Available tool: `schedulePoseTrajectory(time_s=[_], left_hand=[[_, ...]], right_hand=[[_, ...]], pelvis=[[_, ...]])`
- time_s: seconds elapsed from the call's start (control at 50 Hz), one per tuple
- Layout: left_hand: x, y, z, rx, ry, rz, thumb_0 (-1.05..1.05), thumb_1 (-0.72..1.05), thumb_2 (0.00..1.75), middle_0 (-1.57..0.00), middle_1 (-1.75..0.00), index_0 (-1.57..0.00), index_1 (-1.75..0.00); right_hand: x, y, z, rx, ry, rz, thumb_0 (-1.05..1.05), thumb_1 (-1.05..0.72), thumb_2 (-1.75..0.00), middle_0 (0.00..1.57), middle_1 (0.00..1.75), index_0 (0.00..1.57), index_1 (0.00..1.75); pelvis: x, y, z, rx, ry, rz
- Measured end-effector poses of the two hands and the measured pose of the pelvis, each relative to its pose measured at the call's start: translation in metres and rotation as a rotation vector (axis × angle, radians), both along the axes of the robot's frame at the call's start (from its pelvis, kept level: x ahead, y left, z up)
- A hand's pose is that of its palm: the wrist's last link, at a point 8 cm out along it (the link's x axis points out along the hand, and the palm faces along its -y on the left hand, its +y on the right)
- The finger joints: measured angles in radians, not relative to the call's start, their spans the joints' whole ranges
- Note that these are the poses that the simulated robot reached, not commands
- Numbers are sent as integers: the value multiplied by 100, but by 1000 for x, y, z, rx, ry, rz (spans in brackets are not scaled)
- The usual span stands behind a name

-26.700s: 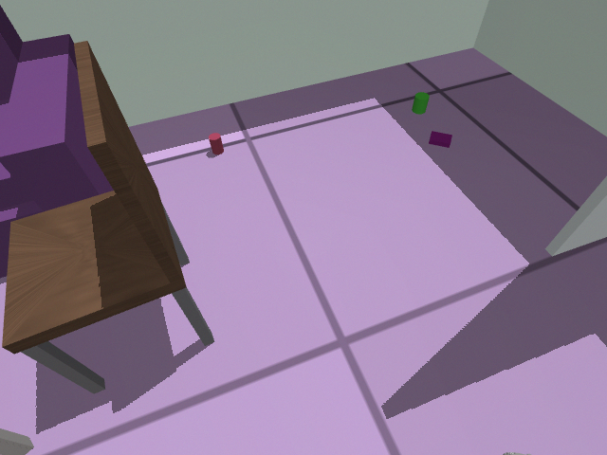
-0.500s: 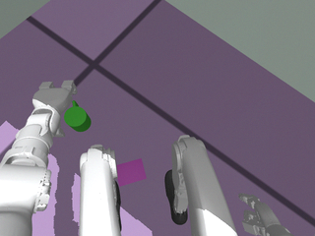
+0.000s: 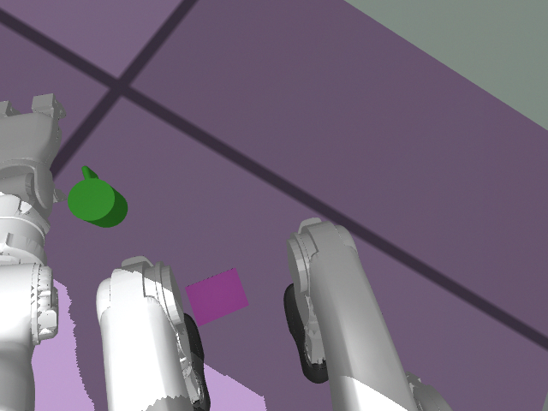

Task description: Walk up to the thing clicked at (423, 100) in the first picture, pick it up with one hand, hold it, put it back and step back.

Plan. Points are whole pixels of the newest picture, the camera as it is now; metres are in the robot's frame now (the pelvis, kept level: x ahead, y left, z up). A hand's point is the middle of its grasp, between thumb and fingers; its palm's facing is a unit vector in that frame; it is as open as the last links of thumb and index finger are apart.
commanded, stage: home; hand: left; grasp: from above
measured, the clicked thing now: (97, 196) +0.47 +0.25 -0.30
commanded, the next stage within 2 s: none
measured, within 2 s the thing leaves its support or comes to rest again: neither
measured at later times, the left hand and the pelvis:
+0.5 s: hand out of the picture +0.30 +0.24 +0.06, palm faces -0.26 -0.68 -0.69, open 7.8 cm; pelvis +0.00 -0.01 +0.17, yaw +4 degrees
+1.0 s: hand out of the picture +0.24 +0.20 +0.28, palm faces +0.15 -0.96 -0.25, open 7.4 cm; pelvis +0.06 +0.00 +0.34, yaw +7 degrees
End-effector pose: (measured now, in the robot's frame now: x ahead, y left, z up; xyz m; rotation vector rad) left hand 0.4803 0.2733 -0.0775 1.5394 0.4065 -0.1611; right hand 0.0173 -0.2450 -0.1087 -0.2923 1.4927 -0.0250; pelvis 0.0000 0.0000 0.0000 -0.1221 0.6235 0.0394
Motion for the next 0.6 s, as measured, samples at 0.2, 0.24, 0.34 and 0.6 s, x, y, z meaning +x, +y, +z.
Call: schedulePoseTrajectory(time_s=[0.2, 0.24, 0.34, 0.6], left_hand=[[-33, -3, 78, -176, 41, 116, 0, 5, 89, -22, -61, -20, -60], [-50, -3, 95, -240, 43, 145, 0, 18, 87, -21, -54, -20, -54], [-106, -2, 132, -395, 73, 240, 0, 51, 87, -21, -41, -20, -41], [-212, -13, 228, -725, 62, 529, 0, 86, 89, -21, -31, -21, -30]], right_hand=[[45, -12, 57, 4, -126, -31, 0, -90, -89, 21, 30, 21, 30], [59, -18, 73, -12, -161, -22, 0, -90, -89, 21, 30, 21, 30], [104, -29, 117, -48, -275, 15, 1, -90, -90, 20, 30, 21, 30], [208, 6, 235, -7, -661, 95, 1, -90, -90, 20, 30, 20, 30]], pelvis=[[6, 0, 62, 12, 5, 8], [6, -1, 77, 14, -3, 13], [5, -3, 116, 27, -38, 23], [8, -8, 209, 57, -161, 57]])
